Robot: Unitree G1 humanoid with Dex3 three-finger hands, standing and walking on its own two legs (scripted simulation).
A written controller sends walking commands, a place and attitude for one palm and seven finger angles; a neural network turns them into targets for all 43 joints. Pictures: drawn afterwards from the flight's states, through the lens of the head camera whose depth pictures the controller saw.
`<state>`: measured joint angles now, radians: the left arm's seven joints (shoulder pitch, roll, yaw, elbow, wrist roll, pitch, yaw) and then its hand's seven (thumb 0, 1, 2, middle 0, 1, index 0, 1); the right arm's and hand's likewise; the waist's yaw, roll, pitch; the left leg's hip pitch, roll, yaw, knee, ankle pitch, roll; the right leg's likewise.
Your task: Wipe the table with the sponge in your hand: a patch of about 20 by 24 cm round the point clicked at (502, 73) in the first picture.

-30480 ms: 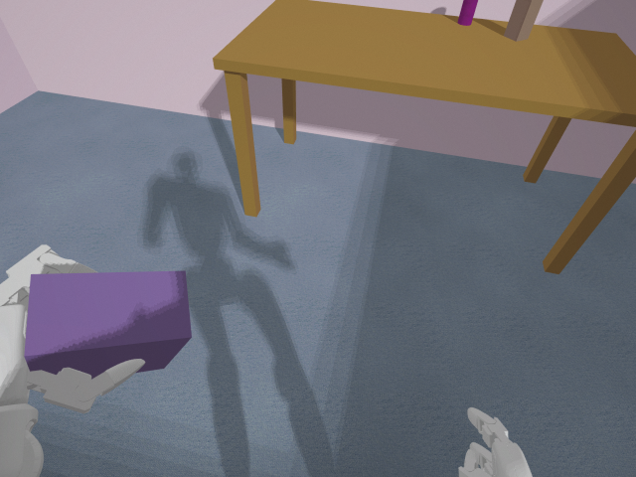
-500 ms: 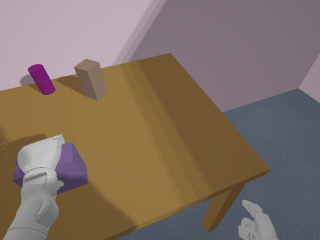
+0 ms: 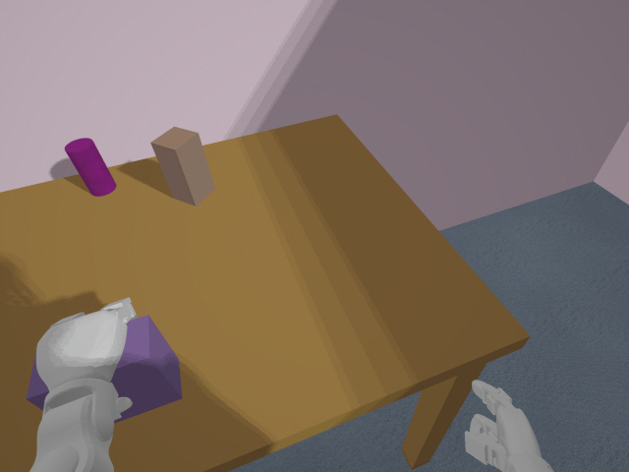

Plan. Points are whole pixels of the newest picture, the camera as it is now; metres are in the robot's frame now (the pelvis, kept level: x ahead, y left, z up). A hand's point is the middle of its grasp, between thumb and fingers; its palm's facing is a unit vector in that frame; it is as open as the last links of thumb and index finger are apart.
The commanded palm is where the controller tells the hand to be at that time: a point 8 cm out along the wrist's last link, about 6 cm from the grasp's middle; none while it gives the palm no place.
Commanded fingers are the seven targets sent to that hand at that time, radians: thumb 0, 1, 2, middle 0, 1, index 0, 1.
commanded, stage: wipe back along the first lane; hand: left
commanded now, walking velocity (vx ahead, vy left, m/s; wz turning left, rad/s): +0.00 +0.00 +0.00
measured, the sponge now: (120, 382) +0.21 +0.30 +0.00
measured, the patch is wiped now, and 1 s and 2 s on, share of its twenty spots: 1.00 1.00 1.00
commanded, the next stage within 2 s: lift the sponge slowly off the table in 0.24 s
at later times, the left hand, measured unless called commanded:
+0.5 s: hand (107, 387) +0.19 +0.28 +0.04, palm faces +0.01 -0.08 -1.00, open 10.1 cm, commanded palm +0.15 +0.26 +0.09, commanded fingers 0.00 0.10 1.30 -1.20 -1.60 -1.20 -1.60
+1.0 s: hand (107, 397) +0.17 +0.27 +0.05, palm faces +0.00 -0.13 -0.99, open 10.1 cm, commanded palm +0.14 +0.26 +0.12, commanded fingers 0.00 0.10 1.30 -1.20 -1.60 -1.20 -1.60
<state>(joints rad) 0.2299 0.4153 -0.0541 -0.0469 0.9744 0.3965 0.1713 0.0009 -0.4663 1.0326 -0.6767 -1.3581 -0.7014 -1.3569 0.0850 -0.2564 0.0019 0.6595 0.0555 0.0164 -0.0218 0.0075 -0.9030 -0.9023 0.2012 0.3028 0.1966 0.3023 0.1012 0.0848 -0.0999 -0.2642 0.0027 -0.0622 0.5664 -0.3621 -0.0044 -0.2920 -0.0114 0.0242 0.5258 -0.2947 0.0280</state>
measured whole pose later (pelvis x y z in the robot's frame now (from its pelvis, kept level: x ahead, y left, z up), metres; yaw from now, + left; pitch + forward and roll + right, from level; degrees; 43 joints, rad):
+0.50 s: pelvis -0.01 +0.00 +0.00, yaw +0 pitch +1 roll -1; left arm 0.30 0.40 -0.09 -0.14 0.98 0.45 0.17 0.01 -0.46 1.03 -0.67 -1.36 -0.70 -1.36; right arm 0.08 -0.25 0.00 0.66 0.06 0.02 -0.02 0.01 -0.90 -0.90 0.20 0.30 0.19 0.30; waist 0.11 0.08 -0.08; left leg -0.23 0.00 -0.06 0.56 -0.35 0.00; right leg -0.27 -0.01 0.03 0.53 -0.29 0.03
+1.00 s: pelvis -0.01 -0.01 +0.00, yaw +0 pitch -2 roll -1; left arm 0.31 0.41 -0.11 -0.19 0.95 0.42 0.10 -0.01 -0.48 1.03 -0.69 -1.35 -0.72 -1.35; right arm 0.07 -0.24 0.00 0.69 0.03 0.00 -0.04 0.01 -0.90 -0.90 0.20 0.30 0.18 0.29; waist 0.14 0.08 -0.04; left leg -0.16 0.01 -0.07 0.51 -0.32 -0.01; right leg -0.19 0.00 0.02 0.47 -0.26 0.02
